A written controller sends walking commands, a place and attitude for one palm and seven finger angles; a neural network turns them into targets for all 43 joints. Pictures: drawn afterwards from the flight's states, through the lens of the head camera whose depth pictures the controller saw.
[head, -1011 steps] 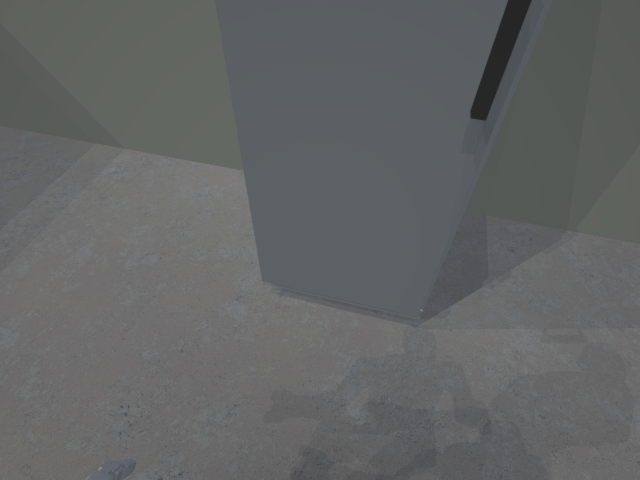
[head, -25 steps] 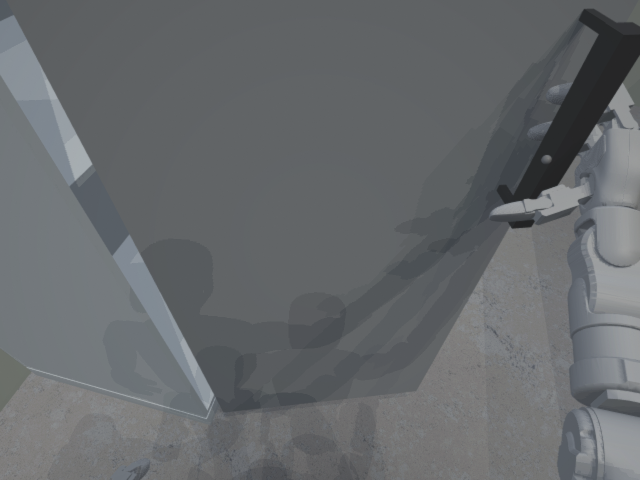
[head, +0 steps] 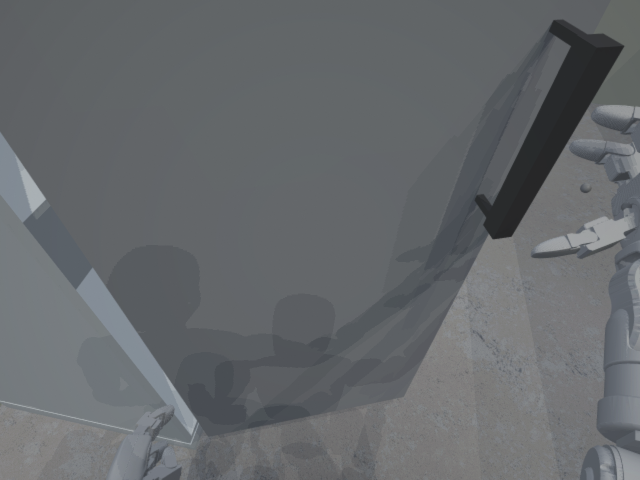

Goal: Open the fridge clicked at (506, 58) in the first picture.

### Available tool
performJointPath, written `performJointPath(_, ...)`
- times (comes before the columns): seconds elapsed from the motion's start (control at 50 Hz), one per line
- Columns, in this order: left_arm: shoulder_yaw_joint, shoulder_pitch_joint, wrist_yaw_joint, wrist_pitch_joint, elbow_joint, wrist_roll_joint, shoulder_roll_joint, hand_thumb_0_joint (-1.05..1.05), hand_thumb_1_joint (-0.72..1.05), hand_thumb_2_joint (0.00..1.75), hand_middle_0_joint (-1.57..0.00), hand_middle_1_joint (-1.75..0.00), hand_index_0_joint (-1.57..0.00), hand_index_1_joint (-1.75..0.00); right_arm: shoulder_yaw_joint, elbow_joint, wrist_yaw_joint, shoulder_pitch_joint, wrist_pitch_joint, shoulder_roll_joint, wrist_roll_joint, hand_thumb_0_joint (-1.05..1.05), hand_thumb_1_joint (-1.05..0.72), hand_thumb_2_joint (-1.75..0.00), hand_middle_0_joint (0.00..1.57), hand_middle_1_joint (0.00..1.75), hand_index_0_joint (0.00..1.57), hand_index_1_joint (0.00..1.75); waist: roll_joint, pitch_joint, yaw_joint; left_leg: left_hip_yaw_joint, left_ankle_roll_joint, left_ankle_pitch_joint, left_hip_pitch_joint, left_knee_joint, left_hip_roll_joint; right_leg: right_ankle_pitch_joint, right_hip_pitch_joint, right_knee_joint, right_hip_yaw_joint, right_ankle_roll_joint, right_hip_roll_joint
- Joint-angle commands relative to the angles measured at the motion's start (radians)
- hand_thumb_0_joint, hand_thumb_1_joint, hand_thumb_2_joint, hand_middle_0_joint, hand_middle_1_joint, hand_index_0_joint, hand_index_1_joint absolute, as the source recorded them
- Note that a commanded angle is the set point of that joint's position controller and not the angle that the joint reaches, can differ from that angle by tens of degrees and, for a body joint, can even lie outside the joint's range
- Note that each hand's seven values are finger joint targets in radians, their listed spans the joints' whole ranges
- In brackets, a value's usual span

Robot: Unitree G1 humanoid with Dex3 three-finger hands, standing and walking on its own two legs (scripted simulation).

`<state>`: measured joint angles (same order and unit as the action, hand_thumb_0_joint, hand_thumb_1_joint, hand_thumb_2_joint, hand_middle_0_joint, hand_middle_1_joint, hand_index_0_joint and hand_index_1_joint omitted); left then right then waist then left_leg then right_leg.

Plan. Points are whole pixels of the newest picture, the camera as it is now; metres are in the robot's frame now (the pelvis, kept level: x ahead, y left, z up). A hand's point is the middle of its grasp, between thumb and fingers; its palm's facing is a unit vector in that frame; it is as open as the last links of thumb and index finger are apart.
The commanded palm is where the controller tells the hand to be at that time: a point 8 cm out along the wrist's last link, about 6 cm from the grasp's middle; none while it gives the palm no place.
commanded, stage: slip the hand off the handle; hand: right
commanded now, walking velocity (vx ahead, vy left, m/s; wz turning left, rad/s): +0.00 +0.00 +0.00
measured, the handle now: (525, 143) +0.43 -0.20 +0.23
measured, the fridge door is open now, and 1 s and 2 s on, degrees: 68 68 68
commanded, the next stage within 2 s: draw the hand back to the body in 0.96 s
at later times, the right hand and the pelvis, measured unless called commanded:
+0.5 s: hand (620, 212) +0.34 -0.27 +0.22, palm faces +0.19 +0.97 -0.13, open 14.7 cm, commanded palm +0.30 -0.31 +0.22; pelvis -0.01 -0.02 +0.00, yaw +1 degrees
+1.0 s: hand out of the picture +0.26 -0.28 +0.22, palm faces +0.23 +0.96 -0.15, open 14.7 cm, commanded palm +0.22 -0.32 +0.22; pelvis -0.02 +0.00 +0.00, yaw -1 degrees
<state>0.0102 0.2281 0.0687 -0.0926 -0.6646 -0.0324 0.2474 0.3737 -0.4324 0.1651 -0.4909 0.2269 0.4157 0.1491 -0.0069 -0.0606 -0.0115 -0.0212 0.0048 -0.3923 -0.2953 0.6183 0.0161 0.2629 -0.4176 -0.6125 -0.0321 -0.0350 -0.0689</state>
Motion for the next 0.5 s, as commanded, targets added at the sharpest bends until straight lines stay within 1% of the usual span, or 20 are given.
performJointPath(0.0,-0.056,-0.002,0.018,-0.035,0.120,-0.004,0.136,0.00,0.90,0.90,-0.20,-0.30,-0.20,-0.30,0.037,0.245,0.039,-0.403,0.060,0.242,0.032,0.00,0.55,-0.20,0.25,1.15,0.25,1.15,-0.064,-0.305,0.027,-0.001,-0.009,0.517,-0.029,-0.066,-0.037,-0.364,0.286,-0.001,-0.011,0.065,0.063)
performJointPath(0.02,-0.053,-0.007,0.019,-0.034,0.122,-0.006,0.135,0.00,0.90,0.90,-0.20,-0.30,-0.20,-0.30,0.024,0.235,0.045,-0.406,0.056,0.232,0.036,0.00,0.55,-0.20,0.25,1.15,0.25,1.15,-0.065,-0.288,0.031,-0.002,-0.009,0.490,-0.048,-0.072,-0.038,-0.345,0.285,0.000,-0.008,0.064,0.063)
performJointPath(0.04,-0.052,-0.005,0.021,-0.034,0.121,-0.005,0.138,0.00,0.90,0.90,-0.20,-0.30,-0.20,-0.30,0.036,0.234,0.047,-0.417,0.056,0.247,0.040,0.00,0.55,-0.20,0.25,1.15,0.25,1.15,-0.058,-0.285,0.032,-0.007,-0.011,0.464,-0.054,-0.072,-0.039,-0.331,0.281,0.002,-0.001,0.063,0.060)
performJointPath(0.06,-0.053,-0.002,0.025,-0.032,0.118,-0.002,0.142,0.00,0.90,0.90,-0.20,-0.30,-0.20,-0.30,0.056,0.239,0.045,-0.407,0.059,0.265,0.041,0.00,0.55,-0.20,0.25,1.15,0.25,1.15,-0.054,-0.289,0.024,-0.006,-0.014,0.468,-0.041,-0.072,-0.039,-0.338,0.279,0.002,0.000,0.066,0.060)
performJointPath(0.08,-0.052,0.001,0.025,-0.030,0.121,-0.003,0.144,0.00,0.90,0.90,-0.20,-0.30,-0.20,-0.30,0.074,0.229,0.046,-0.397,0.059,0.284,0.042,0.00,0.55,-0.20,0.25,1.15,0.25,1.15,-0.055,-0.309,0.023,-0.007,-0.014,0.473,-0.038,-0.066,-0.039,-0.345,0.279,0.002,0.003,0.065,0.060)
performJointPath(0.12,-0.050,-0.003,0.026,-0.028,0.126,-0.004,0.142,0.00,0.90,0.90,-0.20,-0.30,-0.20,-0.30,0.070,0.227,0.053,-0.391,0.058,0.280,0.044,0.00,0.55,-0.20,0.25,1.15,0.25,1.15,-0.066,-0.295,0.022,-0.010,-0.015,0.446,-0.051,-0.067,-0.041,-0.334,0.279,0.006,0.007,0.062,0.058)
performJointPath(0.14,-0.049,-0.006,0.028,-0.029,0.126,-0.006,0.141,0.00,0.90,0.90,-0.20,-0.30,-0.20,-0.30,0.054,0.218,0.057,-0.404,0.057,0.269,0.045,0.00,0.55,-0.20,0.25,1.15,0.25,1.15,-0.065,-0.280,0.029,-0.010,-0.014,0.406,-0.069,-0.074,-0.042,-0.302,0.273,0.010,0.009,0.060,0.057)
performJointPath(0.18,-0.048,0.000,0.030,-0.030,0.122,-0.004,0.146,0.00,0.90,0.90,-0.20,-0.30,-0.20,-0.30,0.079,0.213,0.053,-0.422,0.062,0.303,0.044,0.00,0.55,-0.20,0.25,1.15,0.25,1.15,-0.072,-0.284,0.028,-0.010,-0.016,0.389,-0.072,-0.076,-0.042,-0.290,0.271,0.011,0.012,0.062,0.055)
performJointPath(0.2,-0.050,0.002,0.032,-0.030,0.124,-0.002,0.147,0.00,0.90,0.90,-0.20,-0.30,-0.20,-0.30,0.103,0.214,0.053,-0.409,0.066,0.324,0.043,0.00,0.55,-0.20,0.25,1.15,0.25,1.15,-0.070,-0.293,0.021,-0.010,-0.016,0.378,-0.066,-0.075,-0.042,-0.283,0.269,0.011,0.013,0.061,0.055)
performJointPath(0.24,-0.045,0.002,0.033,-0.030,0.124,-0.003,0.147,0.00,0.90,0.90,-0.20,-0.30,-0.20,-0.30,0.091,0.189,0.058,-0.415,0.068,0.317,0.043,0.00,0.55,-0.20,0.25,1.15,0.25,1.15,-0.059,-0.270,0.027,-0.014,-0.016,0.344,-0.085,-0.077,-0.044,-0.259,0.258,0.018,0.018,0.060,0.052)
performJointPath(0.26,-0.047,0.004,0.032,-0.030,0.130,-0.001,0.148,0.00,0.90,0.90,-0.20,-0.30,-0.20,-0.30,0.112,0.199,0.057,-0.370,0.073,0.327,0.046,0.00,0.55,-0.20,0.25,1.15,0.25,1.15,-0.060,-0.284,0.007,-0.014,-0.020,0.344,-0.060,-0.075,-0.044,-0.260,0.252,0.019,0.018,0.061,0.051)
performJointPath(0.28,-0.044,-0.006,0.029,-0.032,0.140,-0.005,0.144,0.00,0.90,0.90,-0.20,-0.30,-0.20,-0.30,0.087,0.206,0.064,-0.351,0.071,0.295,0.052,0.00,0.55,-0.20,0.25,1.15,0.25,1.15,-0.070,-0.290,0.012,-0.014,-0.018,0.337,-0.067,-0.076,-0.044,-0.249,0.257,0.022,0.016,0.061,0.053)
performJointPath(0.3,-0.047,-0.006,0.029,-0.034,0.143,-0.004,0.144,0.00,0.90,0.90,-0.20,-0.30,-0.20,-0.30,0.110,0.221,0.066,-0.328,0.073,0.315,0.056,0.00,0.55,-0.20,0.25,1.15,0.25,1.15,-0.074,-0.295,0.004,-0.014,-0.019,0.332,-0.061,-0.076,-0.046,-0.249,0.260,0.023,0.018,0.060,0.051)
performJointPath(0.32,-0.043,-0.014,0.027,-0.035,0.151,-0.006,0.141,0.00,0.90,0.90,-0.20,-0.30,-0.20,-0.30,0.090,0.238,0.071,-0.307,0.070,0.290,0.060,0.00,0.55,-0.20,0.25,1.15,0.25,1.15,-0.088,-0.278,0.003,-0.015,-0.020,0.325,-0.067,-0.077,-0.047,-0.241,0.258,0.026,0.015,0.059,0.052)
performJointPath(0.36,-0.042,-0.019,0.026,-0.040,0.159,-0.006,0.140,0.00,0.90,0.90,-0.20,-0.30,-0.20,-0.30,0.083,0.276,0.069,-0.277,0.070,0.274,0.066,0.00,0.55,-0.20,0.25,1.15,0.25,1.15,-0.073,-0.270,-0.003,-0.022,-0.022,0.305,-0.060,-0.079,-0.048,-0.228,0.253,0.033,0.020,0.060,0.049)
performJointPath(0.38,-0.044,-0.023,0.025,-0.044,0.164,-0.007,0.141,0.00,0.90,0.90,-0.20,-0.30,-0.20,-0.30,0.105,0.291,0.065,-0.244,0.065,0.287,0.074,0.00,0.55,-0.20,0.25,1.15,0.25,1.15,-0.068,-0.277,-0.010,-0.019,-0.020,0.303,-0.056,-0.081,-0.048,-0.220,0.249,0.036,0.020,0.061,0.050)
performJointPath(0.4,-0.043,-0.028,0.025,-0.046,0.165,-0.007,0.141,0.00,0.90,0.90,-0.20,-0.30,-0.20,-0.30,0.113,0.317,0.063,-0.238,0.064,0.294,0.076,0.00,0.55,-0.20,0.25,1.15,0.25,1.15,-0.072,-0.274,-0.008,-0.019,-0.019,0.295,-0.059,-0.083,-0.049,-0.213,0.253,0.040,0.018,0.060,0.050)
performJointPath(0.44,-0.040,-0.042,0.027,-0.052,0.169,-0.010,0.138,0.00,0.90,0.90,-0.20,-0.30,-0.20,-0.30,0.109,0.340,0.058,-0.213,0.057,0.278,0.081,0.00,0.55,-0.20,0.25,1.15,0.25,1.15,-0.051,-0.236,-0.008,-0.024,-0.018,0.255,-0.068,-0.091,-0.051,-0.173,0.235,0.051,0.017,0.059,0.049)
performJointPath(0.46,-0.039,-0.050,0.029,-0.057,0.172,-0.009,0.136,0.00,0.90,0.90,-0.20,-0.30,-0.20,-0.30,0.101,0.373,0.052,-0.199,0.057,0.266,0.083,0.00,0.55,-0.20,0.25,1.15,0.25,1.15,-0.060,-0.229,-0.014,-0.022,-0.020,0.253,-0.060,-0.096,-0.049,-0.170,0.236,0.051,0.014,0.061,0.048)
performJointPath(0.48,-0.037,-0.055,0.029,-0.063,0.172,-0.010,0.134,0.00,0.90,0.90,-0.20,-0.30,-0.20,-0.30,0.092,0.391,0.048,-0.204,0.053,0.257,0.083,0.00,0.55,-0.20,0.25,1.15,0.25,1.15,-0.068,-0.237,-0.008,-0.022,-0.018,0.252,-0.067,-0.094,-0.048,-0.167,0.246,0.051,0.015,0.061,0.049)
